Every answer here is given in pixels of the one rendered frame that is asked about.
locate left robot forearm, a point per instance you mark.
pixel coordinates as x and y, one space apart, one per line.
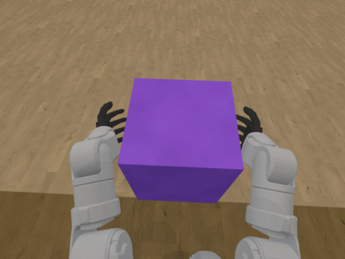
92 172

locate robot left upper arm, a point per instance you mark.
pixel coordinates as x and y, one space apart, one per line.
112 243

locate right robot hand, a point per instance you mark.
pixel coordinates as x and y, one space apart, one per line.
252 125

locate robot right upper arm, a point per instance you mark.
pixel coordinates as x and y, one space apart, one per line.
262 248

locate right robot forearm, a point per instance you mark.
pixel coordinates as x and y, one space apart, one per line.
273 174

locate carton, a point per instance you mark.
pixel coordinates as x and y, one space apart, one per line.
181 140

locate left robot hand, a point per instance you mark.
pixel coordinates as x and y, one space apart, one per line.
104 119

